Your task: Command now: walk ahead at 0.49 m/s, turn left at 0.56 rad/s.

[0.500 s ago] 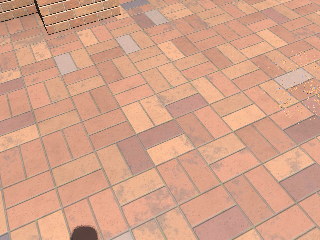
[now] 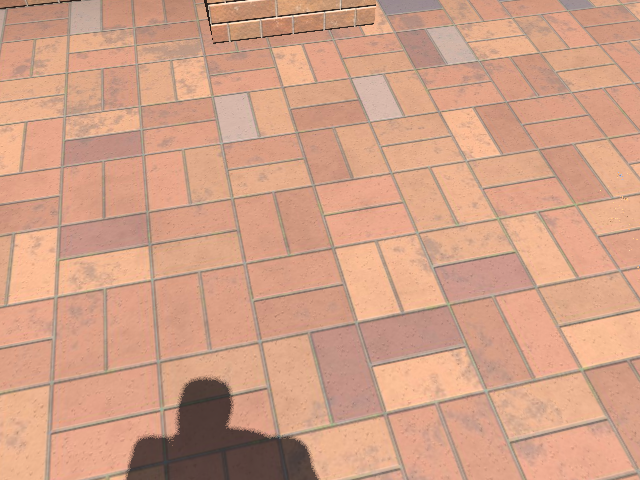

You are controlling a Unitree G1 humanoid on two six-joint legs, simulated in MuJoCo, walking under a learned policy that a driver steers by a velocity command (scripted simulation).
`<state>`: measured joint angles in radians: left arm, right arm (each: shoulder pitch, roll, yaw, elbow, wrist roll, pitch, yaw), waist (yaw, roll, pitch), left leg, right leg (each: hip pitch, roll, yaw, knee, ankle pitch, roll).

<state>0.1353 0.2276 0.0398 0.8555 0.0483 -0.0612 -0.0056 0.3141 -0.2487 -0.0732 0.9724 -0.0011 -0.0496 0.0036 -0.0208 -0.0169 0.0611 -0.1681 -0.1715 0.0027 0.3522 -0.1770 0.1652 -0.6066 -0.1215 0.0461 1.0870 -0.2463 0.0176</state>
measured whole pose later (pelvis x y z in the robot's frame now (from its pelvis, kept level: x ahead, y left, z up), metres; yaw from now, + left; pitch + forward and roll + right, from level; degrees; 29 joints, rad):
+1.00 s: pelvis +0.52 +0.06 +0.01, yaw +5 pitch +1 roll +0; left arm 0.30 0.28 0.08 0.86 0.03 -0.01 -0.04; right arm 0.26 -0.22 -0.03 0.82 -0.03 -0.09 -0.01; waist 0.01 -0.05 0.01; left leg -0.17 -0.01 0.13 0.35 -0.20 0.05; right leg -0.52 -0.04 0.01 1.09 -0.28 -0.05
